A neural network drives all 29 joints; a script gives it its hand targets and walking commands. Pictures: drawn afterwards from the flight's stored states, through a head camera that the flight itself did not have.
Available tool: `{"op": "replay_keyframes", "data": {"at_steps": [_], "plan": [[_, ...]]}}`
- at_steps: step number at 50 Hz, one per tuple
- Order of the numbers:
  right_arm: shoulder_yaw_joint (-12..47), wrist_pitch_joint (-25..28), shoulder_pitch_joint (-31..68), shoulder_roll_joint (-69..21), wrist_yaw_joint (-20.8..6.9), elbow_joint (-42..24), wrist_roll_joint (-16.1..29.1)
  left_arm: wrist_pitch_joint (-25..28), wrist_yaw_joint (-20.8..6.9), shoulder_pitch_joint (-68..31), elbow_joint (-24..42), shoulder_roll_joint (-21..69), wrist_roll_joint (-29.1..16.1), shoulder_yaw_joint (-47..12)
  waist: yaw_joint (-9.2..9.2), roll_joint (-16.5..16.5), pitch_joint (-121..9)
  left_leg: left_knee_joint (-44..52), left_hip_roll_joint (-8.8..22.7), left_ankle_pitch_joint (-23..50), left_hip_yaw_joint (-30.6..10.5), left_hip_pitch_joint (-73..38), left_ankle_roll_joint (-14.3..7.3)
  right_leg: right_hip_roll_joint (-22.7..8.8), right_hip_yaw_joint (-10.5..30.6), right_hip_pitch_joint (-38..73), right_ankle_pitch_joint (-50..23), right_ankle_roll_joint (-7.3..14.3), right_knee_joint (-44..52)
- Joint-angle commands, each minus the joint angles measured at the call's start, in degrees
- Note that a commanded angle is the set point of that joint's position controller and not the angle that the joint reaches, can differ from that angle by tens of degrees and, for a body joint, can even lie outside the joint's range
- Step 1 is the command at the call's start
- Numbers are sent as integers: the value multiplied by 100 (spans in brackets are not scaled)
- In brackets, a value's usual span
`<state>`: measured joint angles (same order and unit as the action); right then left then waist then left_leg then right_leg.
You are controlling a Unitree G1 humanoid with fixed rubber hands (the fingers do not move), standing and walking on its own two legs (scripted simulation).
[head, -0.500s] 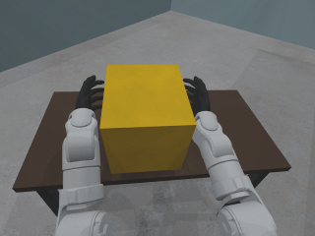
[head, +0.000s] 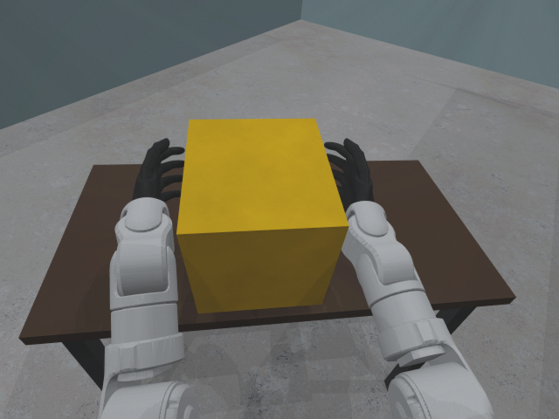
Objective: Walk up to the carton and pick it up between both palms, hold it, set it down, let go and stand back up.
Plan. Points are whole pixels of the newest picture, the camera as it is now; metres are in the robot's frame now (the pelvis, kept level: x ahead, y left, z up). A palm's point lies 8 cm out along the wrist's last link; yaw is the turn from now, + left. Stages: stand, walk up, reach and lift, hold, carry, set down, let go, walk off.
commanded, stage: hold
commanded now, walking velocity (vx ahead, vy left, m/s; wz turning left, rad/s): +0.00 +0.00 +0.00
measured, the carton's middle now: (257, 214) +0.36 +0.01 +0.13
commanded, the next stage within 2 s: none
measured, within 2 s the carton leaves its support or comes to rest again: neither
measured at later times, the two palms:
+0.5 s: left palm (149, 198) +0.35 +0.15 +0.18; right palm (354, 194) +0.35 -0.12 +0.18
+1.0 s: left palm (149, 196) +0.36 +0.15 +0.18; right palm (354, 192) +0.36 -0.12 +0.18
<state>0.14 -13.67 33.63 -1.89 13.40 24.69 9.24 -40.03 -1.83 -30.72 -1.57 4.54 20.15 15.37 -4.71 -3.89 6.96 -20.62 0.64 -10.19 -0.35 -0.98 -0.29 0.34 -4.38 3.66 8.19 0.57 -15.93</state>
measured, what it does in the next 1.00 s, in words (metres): stands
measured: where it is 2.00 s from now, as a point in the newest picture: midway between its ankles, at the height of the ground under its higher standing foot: outside the picture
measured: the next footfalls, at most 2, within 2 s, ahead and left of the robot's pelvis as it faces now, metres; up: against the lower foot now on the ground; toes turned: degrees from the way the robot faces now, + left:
none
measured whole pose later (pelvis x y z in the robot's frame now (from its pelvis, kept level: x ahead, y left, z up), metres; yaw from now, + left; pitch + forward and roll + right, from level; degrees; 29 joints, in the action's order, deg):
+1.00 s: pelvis +0.00 +0.00 +0.00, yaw +0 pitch -11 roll -1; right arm -1.0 -13.0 35.9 -2.1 12.9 26.9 8.1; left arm -39.6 -1.7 -32.4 -3.2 4.1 20.3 16.1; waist -4.5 -4.0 6.9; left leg -20.1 0.6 -9.6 -0.3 -0.4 -0.2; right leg 0.3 -4.7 3.0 8.0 0.7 -15.9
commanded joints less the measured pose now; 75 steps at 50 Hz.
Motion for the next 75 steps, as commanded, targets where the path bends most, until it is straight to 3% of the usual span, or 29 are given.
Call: {"op": "replay_keyframes", "data": {"at_steps": [1,11,17,24,25,29,35,39,44,46,50,60,64,72,75], "plan": [[2059,417,4366,-2905,-527,-1601,183,269,-791,-3605,332,2885,-774,-2809,-79,541,-2486,315,-209,1040,254,-447,66,179,-174,231,-578,-278,161],[1930,446,4498,-2848,-602,-1330,140,265,-779,-3625,-1,2865,-684,-2581,-36,496,-2447,349,-205,943,296,-410,49,211,-215,208,-472,-276,160],[2063,487,4475,-2878,-547,-1509,222,315,-768,-3601,262,2911,-802,-2749,-91,488,-2775,189,-251,1443,260,-617,88,228,-204,357,-991,-312,94],[2150,441,4295,-2872,-516,-1598,267,298,-782,-3527,418,2907,-806,-2824,-111,556,-2664,170,-239,1547,248,-608,133,227,-220,369,-1108,-297,84],[2140,414,4322,-2889,-516,-1532,291,285,-787,-3533,341,2886,-768,-2758,-48,582,-2577,192,-225,1437,238,-555,132,220,-202,346,-1002,-314,98],[2056,425,4313,-2903,-548,-1494,208,301,-780,-3672,449,2955,-803,-2854,-122,695,-2551,275,-228,1240,242,-488,123,209,-217,289,-680,-264,126],[1896,479,4573,-2871,-639,-1411,76,330,-744,-3801,160,2961,-790,-2781,-68,549,-2569,400,-156,833,221,-375,56,225,-232,217,-235,-232,160],[1951,510,4516,-2923,-637,-1310,81,344,-743,-3706,131,2911,-774,-2644,19,436,-2618,351,-199,1006,278,-437,6,211,-220,252,-481,-249,154],[1958,489,4455,-2859,-569,-1272,155,300,-781,-3627,152,2845,-729,-2615,-62,485,-2564,303,-215,1133,275,-469,50,209,-209,345,-693,-287,149],[2010,487,4472,-2906,-569,-1355,153,295,-799,-3621,170,2857,-734,-2615,3,447,-2606,310,-220,1142,287,-459,37,203,-208,336,-715,-310,163],[2135,468,4318,-2915,-522,-1527,234,312,-783,-3556,391,2868,-833,-2768,-129,499,-2770,168,-260,1551,264,-615,107,218,-217,420,-1262,-317,66],[2138,423,4242,-2870,-523,-1598,244,286,-783,-3569,473,2868,-817,-2878,-99,662,-2578,233,-235,1286,231,-489,129,192,-220,330,-820,-287,101],[2149,429,4311,-2904,-541,-1639,231,321,-741,-3599,539,2906,-876,-2888,-64,534,-2645,251,-210,1352,214,-494,111,190,-185,309,-823,-256,108],[1860,427,4361,-2816,-638,-1218,43,270,-777,-3638,127,2869,-698,-2574,-33,444,-2265,462,-187,733,261,-303,19,182,-223,176,-243,-253,204],[1921,529,4501,-2926,-658,-1394,54,348,-764,-3744,168,2932,-784,-2657,-40,446,-2601,359,-202,909,285,-435,12,185,-233,230,-444,-238,168]]}}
